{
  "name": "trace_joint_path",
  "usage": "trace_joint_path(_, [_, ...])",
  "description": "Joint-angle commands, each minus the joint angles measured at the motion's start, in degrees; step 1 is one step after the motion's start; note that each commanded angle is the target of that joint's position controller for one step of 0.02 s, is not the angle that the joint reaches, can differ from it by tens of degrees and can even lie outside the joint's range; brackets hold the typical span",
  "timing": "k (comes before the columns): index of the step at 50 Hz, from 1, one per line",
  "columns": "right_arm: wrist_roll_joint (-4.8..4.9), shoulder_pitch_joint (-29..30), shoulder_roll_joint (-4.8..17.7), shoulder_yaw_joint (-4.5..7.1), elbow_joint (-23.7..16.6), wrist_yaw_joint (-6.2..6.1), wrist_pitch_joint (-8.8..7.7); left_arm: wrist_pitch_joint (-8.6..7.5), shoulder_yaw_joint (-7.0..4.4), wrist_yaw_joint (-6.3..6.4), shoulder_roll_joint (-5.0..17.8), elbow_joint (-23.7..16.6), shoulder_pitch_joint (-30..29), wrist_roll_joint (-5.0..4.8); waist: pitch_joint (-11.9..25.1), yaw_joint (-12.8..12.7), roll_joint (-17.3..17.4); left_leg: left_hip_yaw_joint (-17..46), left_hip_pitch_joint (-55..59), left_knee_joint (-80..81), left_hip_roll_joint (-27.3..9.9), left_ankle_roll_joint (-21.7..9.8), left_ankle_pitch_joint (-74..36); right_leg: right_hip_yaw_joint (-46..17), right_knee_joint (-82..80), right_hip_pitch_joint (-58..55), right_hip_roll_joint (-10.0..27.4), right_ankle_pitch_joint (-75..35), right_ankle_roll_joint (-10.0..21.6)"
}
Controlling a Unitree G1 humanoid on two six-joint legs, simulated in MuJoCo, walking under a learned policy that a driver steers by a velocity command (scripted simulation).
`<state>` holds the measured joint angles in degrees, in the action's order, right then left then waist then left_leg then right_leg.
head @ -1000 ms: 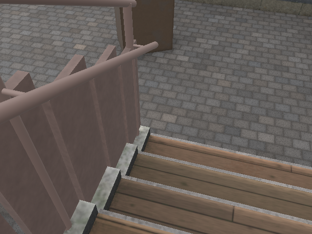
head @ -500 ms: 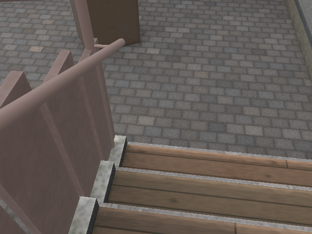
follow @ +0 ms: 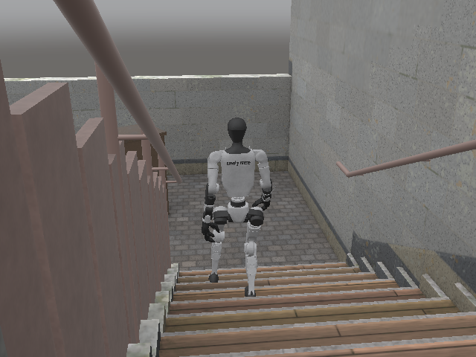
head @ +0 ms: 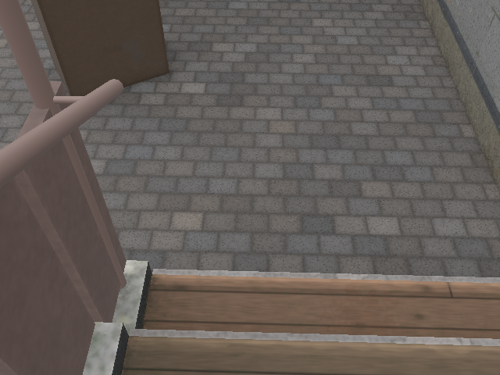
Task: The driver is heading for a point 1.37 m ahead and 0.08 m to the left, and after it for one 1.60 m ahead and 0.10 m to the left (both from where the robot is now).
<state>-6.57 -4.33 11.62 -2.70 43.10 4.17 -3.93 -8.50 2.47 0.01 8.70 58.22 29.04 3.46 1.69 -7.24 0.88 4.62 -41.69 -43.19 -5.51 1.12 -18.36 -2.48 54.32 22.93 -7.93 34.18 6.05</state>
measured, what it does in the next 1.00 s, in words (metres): goes down: left foot 0.16 m lower, then right foot 0.16 m lower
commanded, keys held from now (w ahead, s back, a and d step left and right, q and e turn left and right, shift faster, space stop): w+e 0.12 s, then w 0.88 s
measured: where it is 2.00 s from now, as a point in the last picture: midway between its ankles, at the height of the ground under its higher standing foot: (292, 293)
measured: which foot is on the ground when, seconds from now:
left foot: up 0.00-0.12, down 0.14-0.78, up 0.80-1.00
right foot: down 0.00-0.14, up 0.16-0.76, down 0.78-1.00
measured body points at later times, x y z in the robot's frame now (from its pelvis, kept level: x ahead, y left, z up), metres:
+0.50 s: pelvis +0.27 +0.06 -0.14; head +0.28 +0.05 +0.31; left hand +0.43 +0.26 -0.26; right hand +0.13 -0.13 -0.29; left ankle +0.19 +0.15 -0.84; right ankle +0.39 -0.11 -0.77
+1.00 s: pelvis +0.54 -0.06 -0.27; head +0.57 -0.07 +0.17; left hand +0.58 +0.19 -0.41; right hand +0.56 -0.32 -0.42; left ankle +0.63 +0.09 -0.91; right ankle +0.56 -0.15 -1.00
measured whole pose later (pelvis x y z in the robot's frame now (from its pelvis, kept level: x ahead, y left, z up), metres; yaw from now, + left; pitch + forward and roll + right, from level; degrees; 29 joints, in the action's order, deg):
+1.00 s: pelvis +0.54 -0.06 -0.27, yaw -9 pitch +1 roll -1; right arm -3.3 -14.2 14.0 2.1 54.2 -0.3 -2.3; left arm -3.8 -1.4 -1.5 11.8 57.7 20.6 2.6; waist -2.2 0.3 2.4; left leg 2.3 -41.6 -68.7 -5.1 -1.8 13.0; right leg 6.6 35.8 21.2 -0.2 16.0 3.4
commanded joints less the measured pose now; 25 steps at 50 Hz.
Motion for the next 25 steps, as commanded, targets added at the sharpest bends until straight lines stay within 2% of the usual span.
trace_joint_path(1, [0.57, 0.95, 1.57, -0.28, -3.5, -0.65, 0.16, 1.52, -0.98, -1.43, 8.55, -2.74, 2.38, 1.59, -4.47, 3.74, -3.88, -4.72, 17.15, 8.95, 2.37, -0.05, -8.52, -19.9, -8.68, 17.36, 9.44, -7.44, 11.42])
trace_joint_path(2, [0.46, -0.5, 3.42, 0.18, -3.97, -0.4, 0.35, 1.38, -1.95, -2.63, 11.08, -5.06, -0.23, 1.08, -4.94, 5.38, -3.99, -3.39, 18.46, 8.25, 2.35, 0.48, -2.26, -24.14, -7.84, 17.47, 10.34, -8.73, 12.4])
trace_joint_path(3, [0.36, -1.37, 2.87, 0.2, -4.26, -0.19, 0.35, 1.35, -1.78, -3.41, 10.29, -4.89, 1.53, 1.41, -5.09, 5.64, -4.65, -4.21, 24.24, 6.63, 3.43, 0.38, 2.63, -24.56, -5.11, 18.82, 9.88, -9.81, 11.72])
trace_joint_path(4, [1.27, -2.24, 4.36, 0.46, -3.69, -0.35, -0.06, 1.24, -2.15, -3.49, 9.58, -4.86, 2.97, 0.68, -6.33, 5.34, -2.96, -5.2, 25.37, 14.33, 4.02, 0.22, 4.74, -23.47, -1.33, 14.22, 9.35, -10.78, 10.05])
trace_joint_path(5, [0.75, -5.25, 4.65, 0.8, -1.82, -0.22, -0.03, 1.85, -2.1, -3.08, 10.13, -4.77, 0.49, 0.14, -6.91, 8.11, -0.52, -6.63, 30.17, 21.11, 4.29, -1.74, 6.19, -22.99, 6.6, 12.01, 8.45, -16.01, 7.73])
trace_joint_path(6, [2.29, -13.42, 8.78, 2.86, 0.16, -0.69, -0.69, 2.03, -2.18, -4.09, 10.82, -5.14, -0.05, 1.43, -2.26, 10.89, -0.9, -8.19, 42.37, 20.38, 4.66, -4.36, 3.17, -21.19, 16.81, 12.94, 6.9, -25.41, 5.29])
trace_joint_path(7, [2.81, -29.45, 13.64, 5.47, 5.35, -0.74, -0.98, 1.23, -1.94, -6.57, 9.44, -3.27, 2.02, 3.34, 5.1, 15.42, 3.19, -3.27, 59.81, 12.27, -0.67, -11.58, 0.58, -17.26, 35.94, 20.61, 4.78, -30.23, 1.04])
trace_joint_path(8, [2.31, -31.03, 18.09, 6.27, 4.34, 0.85, -0.96, 0.77, -0.74, -7.27, -0.44, -0.01, 19.54, 0.54, 17.65, 7.89, 18.76, 10.49, 77.68, -0.76, -15.43, -25.51, -35.3, -5.91, 68.07, 38.88, -0.72, 8.89, -4.11])
trace_joint_path(9, [0.56, -26.75, 18.36, 6.71, 2.19, 2.16, 0.04, 1.36, -0.48, -7.35, 4.18, -4.47, 18.48, -1.23, 17.28, 9.38, 9.98, 24.67, 76.69, 4.04, -22.31, -29.88, -32.03, -6.46, 76.54, 50.99, -0.1, 7.3, -5.02])
trace_joint_path(10, [0.58, -24.22, 15.08, 6.37, 2.19, 2.77, 0.38, 1.66, -1.58, -5.41, 7.63, -9.07, 5.43, -1.03, 9.48, 12.88, 6.29, 29.15, 67.77, 11.17, -24.41, -29.28, -5.16, -5.14, 77.17, 60.81, 3.6, 1.19, -6.84])
trace_joint_path(11, [-0.09, -22.01, 6.24, 3.67, 3.85, 2.35, -0.21, 2.74, -0.35, -3.77, 5.75, -9.87, 0.74, -0.21, 1.99, 11.09, -2.84, 23.85, 56.45, 15.88, -20.17, -22.06, 20.28, -10.03, 68.12, 61.27, 7.93, -12.93, -5.75])
trace_joint_path(12, [-0.11, -19.89, 2.27, 2.53, 4.2, 2.02, -0.45, 3.48, -0.25, -3.12, 5.74, -9.35, 1.23, -0.35, -1.57, 7.89, -4.32, 20.23, 42.84, 19.18, -17.78, -20.32, 20.97, -9.71, 60.75, 53.35, 11.21, -21.42, -5.18])
trace_joint_path(13, [0.47, -16.37, 1.27, 2.23, 3.95, 1.36, -1.4, 4.18, -0.07, -3.11, 4.59, -9.92, 0.79, -0.34, -5.22, 3.71, -2.59, 16.5, 29.28, 21.74, -16.06, -19.32, 17.8, -8.22, 55.44, 45.14, 14.06, -23.76, -4.77])
trace_joint_path(14, [0.5, -12.65, -3.15, 0.93, 5.19, -0.75, -3.2, 4.37, 0.8, -3.9, 2.02, -9.89, -0.34, 0.73, -9.34, 1.26, -2.22, 7.5, 19.28, 23.48, -10.14, -14.37, 18.32, -8.18, 41.21, 40.35, 17.42, -31.01, -2.04])
trace_joint_path(15, [1.25, -11.9, -0.87, 1.44, 5.74, -1.83, -4.38, 4.48, 0.93, -5.04, 1.3, -9.16, -0.18, 2.24, -8.65, 1.03, -0.07, 3.89, 12.85, 23.69, -6.08, -13.77, 18.82, -5.28, 34.43, 34.07, 17.53, -34.01, -2.21])
trace_joint_path(16, [1.91, -11.44, -0.46, 1.16, 4.3, -2.92, -5.45, 3.89, -0.6, -5.74, 5.15, -8.78, -1.3, 1.06, -6.5, 3.26, -1.2, -3.08, 5.63, 24.52, -2.38, -13.82, 20.5, -2.13, 18.19, 22.31, 16.55, -41.27, -2.86])
trace_joint_path(17, [1.81, -17.32, 2.44, 1.53, 7.54, -3.36, -5.61, 3.96, -1.19, -6.52, 6.42, -8.51, -4.62, 1.28, -5.35, 6.05, 0.7, -3.19, 7.24, 23.27, -2.34, -14.51, 18.23, -0.01, 16.25, 20.73, 16.03, -42.88, -4.6])
trace_joint_path(18, [1.4, -20.93, 5.63, 2.08, 10.03, -3.11, -5.01, 4.09, -1.03, -7.1, 5.16, -9.6, -7.63, 1.0, -3.53, 6.16, 2.37, -0.98, 11.27, 20.87, -3.38, -14.45, 11.01, -0.07, 18.53, 21.59, 15.74, -41.77, -5.51])
trace_joint_path(19, [1.6, -23.14, 8.21, 2.65, 11.0, -2.95, -4.6, 4.2, -1.31, -7.03, 6.08, -10.2, -7.26, 0.58, -2.66, 6.13, 1.13, 1.1, 18.69, 18.37, -5.46, -15.0, 4.91, -1.54, 16.14, 26.76, 15.23, -40.07, -5.74])
trace_joint_path(20, [-0.1, -24.51, 9.24, 2.9, 12.46, -2.93, -3.89, 3.82, -0.97, -6.98, 5.65, -9.41, -5.98, 1.2, -1.73, 5.36, -0.81, 3.03, 23.87, 14.47, -6.52, -14.93, 2.44, -3.28, 18.94, 30.66, 15.28, -41.65, -5.15])
trace_joint_path(21, [-0.36, -25.14, 8.8, 2.61, 12.84, -2.88, -3.44, 3.43, -1.26, -6.46, 6.85, -10.43, -8.68, 1.11, -1.95, 6.3, -1.64, 4.55, 30.3, 12.9, -7.79, -14.98, 1.09, -4.7, 18.44, 37.28, 14.86, -39.35, -4.95])
trace_joint_path(22, [0.05, -26.75, 6.15, 1.93, 13.67, -3.14, -3.14, 3.68, -1.17, -5.84, 6.77, -11.39, -9.88, 1.93, -1.58, 7.54, -0.02, 5.72, 35.95, 11.79, -8.91, -16.21, 3.37, -4.75, 17.46, 42.22, 15.82, -36.69, -5.01])
trace_joint_path(23, [0.29, -30.11, 3.39, 1.06, 15.63, -3.66, -3.15, 3.84, -0.74, -5.41, 6.23, -13.45, -13.17, 2.42, -3.11, 8.89, 0.1, 7.7, 38.94, 11.41, -9.99, -17.42, 6.42, -4.72, 16.38, 45.98, 16.37, -35.04, -4.73])
trace_joint_path(24, [0.4, -37.08, -0.12, 0.42, 20.4, -4.84, -3.22, 4.12, 0.42, -4.33, 4.14, -15.44, -19.37, 3.0, -5.32, 13.5, 1.25, 13.57, 53.74, 10.3, -12.5, -18.53, 12.26, -11.87, 9.64, 61.22, 19.35, -39.5, -5.76])
trace_joint_path(25, [0.49, -41.09, -1.63, 0.11, 22.09, -5.71, -2.9, 4.01, 1.21, -3.72, 2.64, -15.91, -21.26, 2.45, -6.03, 15.71, -0.42, 15.52, 61.61, 8.64, -13.49, -18.35, 14.04, -12.27, 4.85, 69.48, 19.47, -40.52, -6.65])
